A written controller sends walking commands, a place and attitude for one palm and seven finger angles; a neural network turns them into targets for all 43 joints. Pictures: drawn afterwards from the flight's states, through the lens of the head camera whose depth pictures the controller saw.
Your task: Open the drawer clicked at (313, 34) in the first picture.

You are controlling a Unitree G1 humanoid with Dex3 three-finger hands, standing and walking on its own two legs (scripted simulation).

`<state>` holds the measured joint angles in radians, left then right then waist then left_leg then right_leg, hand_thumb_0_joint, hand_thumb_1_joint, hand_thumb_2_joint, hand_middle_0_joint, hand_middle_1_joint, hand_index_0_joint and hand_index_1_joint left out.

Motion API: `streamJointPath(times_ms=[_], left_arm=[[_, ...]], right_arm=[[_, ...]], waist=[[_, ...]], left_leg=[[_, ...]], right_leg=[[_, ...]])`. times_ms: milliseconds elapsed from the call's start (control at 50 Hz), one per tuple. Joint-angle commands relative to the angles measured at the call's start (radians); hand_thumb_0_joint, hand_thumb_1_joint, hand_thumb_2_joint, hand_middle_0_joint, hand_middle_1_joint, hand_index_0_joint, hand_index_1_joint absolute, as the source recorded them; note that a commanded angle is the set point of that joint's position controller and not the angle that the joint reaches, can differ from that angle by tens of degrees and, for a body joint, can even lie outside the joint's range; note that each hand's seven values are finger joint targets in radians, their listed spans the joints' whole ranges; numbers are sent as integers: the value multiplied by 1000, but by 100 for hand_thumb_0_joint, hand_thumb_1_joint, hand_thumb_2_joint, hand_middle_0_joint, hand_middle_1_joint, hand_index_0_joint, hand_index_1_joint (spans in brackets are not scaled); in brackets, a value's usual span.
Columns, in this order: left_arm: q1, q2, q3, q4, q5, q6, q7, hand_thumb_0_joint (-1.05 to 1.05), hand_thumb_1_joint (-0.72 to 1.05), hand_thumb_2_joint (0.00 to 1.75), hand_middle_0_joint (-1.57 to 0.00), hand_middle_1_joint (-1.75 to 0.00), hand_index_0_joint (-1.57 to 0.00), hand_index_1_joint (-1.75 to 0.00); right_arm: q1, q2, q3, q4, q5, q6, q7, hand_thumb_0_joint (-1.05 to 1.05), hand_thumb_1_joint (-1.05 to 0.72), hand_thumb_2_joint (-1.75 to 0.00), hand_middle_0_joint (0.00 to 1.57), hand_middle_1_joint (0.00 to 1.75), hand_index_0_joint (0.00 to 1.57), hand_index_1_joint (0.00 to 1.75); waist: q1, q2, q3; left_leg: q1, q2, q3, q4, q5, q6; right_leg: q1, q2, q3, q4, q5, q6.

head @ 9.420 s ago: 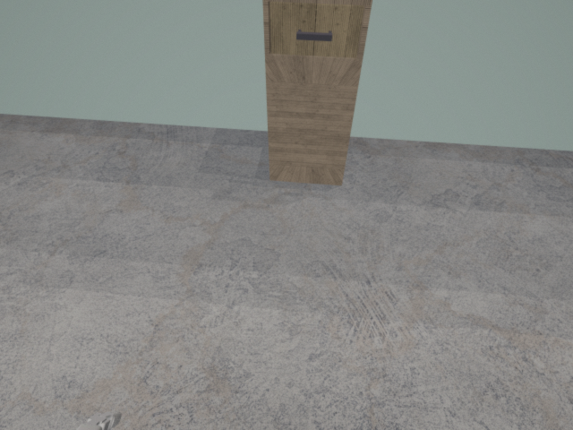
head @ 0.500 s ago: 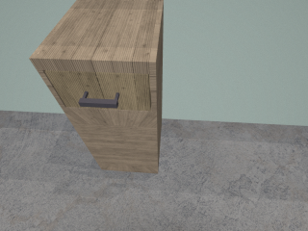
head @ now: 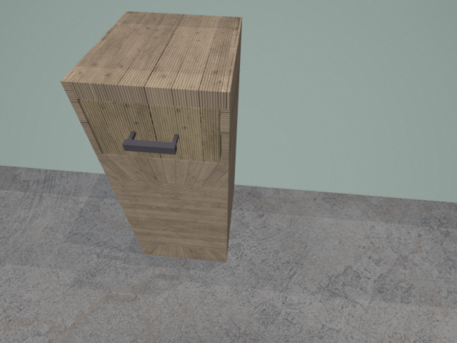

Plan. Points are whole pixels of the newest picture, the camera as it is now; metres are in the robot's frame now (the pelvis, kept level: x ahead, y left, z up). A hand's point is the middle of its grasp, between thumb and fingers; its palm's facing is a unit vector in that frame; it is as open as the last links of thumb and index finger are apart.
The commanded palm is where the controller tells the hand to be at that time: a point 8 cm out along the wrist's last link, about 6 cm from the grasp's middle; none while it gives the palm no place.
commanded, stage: come to a stop and stand still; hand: left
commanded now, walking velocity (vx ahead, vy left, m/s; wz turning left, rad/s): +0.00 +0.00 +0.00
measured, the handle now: (152, 141) +0.57 +0.24 -0.01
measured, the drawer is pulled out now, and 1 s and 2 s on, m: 0.00 0.00 0.00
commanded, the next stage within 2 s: look again from close up in 0.40 s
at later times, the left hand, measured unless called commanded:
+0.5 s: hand out of the picture -0.06 +0.15 -0.18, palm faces +0.08 -0.99 -0.13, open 7.4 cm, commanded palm none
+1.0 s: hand out of the picture +0.01 +0.20 -0.16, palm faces +0.06 -0.97 -0.24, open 7.4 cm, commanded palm none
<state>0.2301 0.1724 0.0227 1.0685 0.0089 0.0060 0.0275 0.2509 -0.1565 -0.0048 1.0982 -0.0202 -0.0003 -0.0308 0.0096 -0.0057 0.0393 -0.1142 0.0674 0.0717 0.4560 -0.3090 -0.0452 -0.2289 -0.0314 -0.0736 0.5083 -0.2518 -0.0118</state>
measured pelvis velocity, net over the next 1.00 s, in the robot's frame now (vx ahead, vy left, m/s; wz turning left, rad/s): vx -0.01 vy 0.02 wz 0.01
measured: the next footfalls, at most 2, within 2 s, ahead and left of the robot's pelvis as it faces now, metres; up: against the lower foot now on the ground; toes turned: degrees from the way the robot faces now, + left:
none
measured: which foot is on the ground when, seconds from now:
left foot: down 0.00-1.00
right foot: down 0.00-1.00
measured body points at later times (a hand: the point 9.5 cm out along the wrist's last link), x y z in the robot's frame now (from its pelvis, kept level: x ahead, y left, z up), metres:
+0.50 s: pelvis -0.02 +0.01 +0.00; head -0.01 +0.01 +0.45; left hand -0.06 +0.20 -0.16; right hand -0.07 -0.19 -0.16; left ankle -0.04 +0.14 -0.74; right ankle +0.02 -0.11 -0.74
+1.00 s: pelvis -0.01 +0.02 +0.00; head +0.00 -0.01 +0.45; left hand +0.01 +0.25 -0.15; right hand -0.01 -0.19 -0.17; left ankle -0.04 +0.14 -0.74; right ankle +0.02 -0.11 -0.74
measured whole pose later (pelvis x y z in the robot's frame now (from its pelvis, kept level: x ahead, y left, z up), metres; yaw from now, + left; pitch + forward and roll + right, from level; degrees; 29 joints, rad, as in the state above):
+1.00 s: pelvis -0.01 +0.02 +0.00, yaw +1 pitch -1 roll +1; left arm 0.27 0.14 0.01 1.10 0.01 -0.02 0.03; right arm 0.33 -0.16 0.02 1.08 -0.02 -0.02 -0.02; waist 0.00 0.05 0.02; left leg -0.14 0.03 0.07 0.46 -0.30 -0.01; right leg -0.25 -0.07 -0.07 0.52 -0.24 0.02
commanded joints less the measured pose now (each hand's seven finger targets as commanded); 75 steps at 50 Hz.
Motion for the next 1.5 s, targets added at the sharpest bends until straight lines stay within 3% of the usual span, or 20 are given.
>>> streamJointPath(times_ms=[0,120,320,460,480,500,520,560,600,660,760,940,1100,1160,1260,1320,1420,1440,1460,1480], left_arm=[[56,91,5,-25,2,-15,-3,0,90,90,-20,-30,-20,-30],[90,83,3,-7,2,-16,-4,0,90,90,-20,-30,-20,-30],[152,35,-3,27,2,-23,0,0,90,90,-20,-30,-20,-30],[179,11,-6,41,4,-23,3,0,90,90,-20,-30,-20,-30],[229,75,-12,74,10,-42,43,0,90,90,-20,-30,-20,-30],[186,122,0,30,9,-50,32,0,90,90,-20,-30,-20,-30],[140,109,3,16,10,-47,22,0,90,90,-20,-30,-20,-30],[123,78,0,8,11,-41,18,0,90,90,-20,-30,-20,-30],[129,42,-6,6,8,-34,12,0,90,90,-20,-30,-20,-30],[125,34,-10,13,8,-32,7,0,90,90,-20,-30,-20,-30],[119,45,-10,11,4,-31,6,0,90,90,-20,-30,-20,-30],[105,68,-1,5,1,-38,4,0,90,90,-20,-30,-20,-30],[97,68,1,19,2,-36,4,0,90,90,-20,-30,-20,-30],[100,74,5,20,7,-34,3,0,90,90,-20,-30,-20,-30],[98,67,4,25,4,-36,4,0,90,90,-20,-30,-20,-30],[110,66,4,29,2,-38,5,0,90,90,-20,-30,-20,-30],[112,57,5,33,3,-35,5,0,90,90,-20,-30,-20,-30],[219,116,10,79,3,-50,48,0,90,90,-20,-30,-20,-30],[189,139,3,66,5,-66,36,0,90,90,-20,-30,-20,-30],[174,126,10,28,10,-67,34,0,90,90,-20,-30,-20,-30]], right_arm=[[89,-64,-3,-10,2,-16,0,0,-90,-90,20,30,20,30],[134,-51,1,6,1,-12,4,0,-90,-90,20,30,20,30],[189,-23,2,25,3,-23,-1,0,-90,-90,20,30,20,30],[203,-5,2,32,5,-23,-4,0,-90,-90,20,30,20,30],[18,-81,-11,-47,13,-30,10,0,-90,-90,20,30,20,30],[110,-15,-12,-78,11,-16,12,0,-90,-90,20,30,20,30],[155,-2,-10,-59,6,-18,12,0,-90,-90,20,30,20,30],[225,-23,-10,-55,1,-26,15,0,-90,-90,20,30,20,30],[183,-38,-12,-71,2,-26,11,0,-90,-90,20,30,20,30],[176,-50,-9,-83,4,-29,9,0,-90,-90,20,30,20,30],[175,-60,-1,-70,2,-29,9,0,-90,-90,20,30,20,30],[159,-79,4,-42,2,-37,5,0,-90,-90,20,30,20,30],[150,-71,5,-16,4,-28,1,0,-90,-90,20,30,20,30],[155,-69,4,-8,2,-23,4,0,-90,-90,20,30,20,30],[150,-56,6,-3,6,-21,0,0,-90,-90,20,30,20,30],[148,-62,4,5,5,-26,-2,0,-90,-90,20,30,20,30],[145,-55,4,9,5,-26,-4,0,-90,-90,20,30,20,30],[1,-108,-21,-65,17,-31,6,0,-90,-90,20,30,20,30],[31,-87,-14,-106,22,-18,13,0,-90,-90,20,30,20,30],[118,-38,-15,-102,14,-18,8,0,-90,-90,20,30,20,30]], waist=[[-1,14,56],[-3,-29,72],[3,6,46],[6,15,89],[53,48,106],[-24,65,-35],[-37,75,-3],[-47,104,-34],[-23,92,15],[-18,4,77],[-13,13,112],[-8,-1,3],[-11,3,27],[-9,13,39],[-14,-8,49],[-8,-3,3],[-7,9,14],[51,-210,42],[-10,-233,-21],[-25,-217,-141]], left_leg=[[-93,35,-51,-115,81,55],[-122,18,-44,-123,2,55],[-152,28,-61,-136,0,59],[-176,30,-66,-141,-10,60],[-230,39,-7,77,42,18],[-156,-16,-29,87,-66,25],[-117,-9,-38,43,-24,40],[-137,28,-69,-7,24,60],[-216,50,-107,-81,-30,74],[-250,45,-117,-113,-32,81],[-227,32,-101,-135,9,76],[-115,31,-67,-96,196,68],[-108,33,-56,-97,178,61],[-115,21,-43,-87,75,64],[-96,28,-46,-82,166,56],[-70,31,-43,-74,209,55],[-75,35,-44,-86,190,55],[-198,43,-7,165,142,23],[-181,16,-12,157,-6,32],[-163,-11,-28,146,-100,48]], right_leg=[[1,-74,99,-161,12,-18],[-16,-76,108,-203,-108,-16],[13,-66,87,-159,-38,-18],[-8,-64,78,-147,-29,-18],[-13,-131,127,-112,301,-15],[-27,-181,188,-167,38,-47],[-107,-153,161,-161,-159,-59],[-83,-83,79,-76,-130,-36],[-42,-56,59,-56,-77,-23],[-24,-55,57,-55,-37,-18],[-22,-63,65,-73,5,-15],[57,-85,58,-56,194,-12],[52,-84,65,-71,205,-17],[37,-85,75,-78,81,-29],[28,-89,77,-88,198,-24],[59,-91,70,-77,256,-22],[55,-85,68,-88,220,-23],[87,-153,153,-81,740,7],[143,-223,154,-84,910,-33],[215,-243,167,-40,903,-55]])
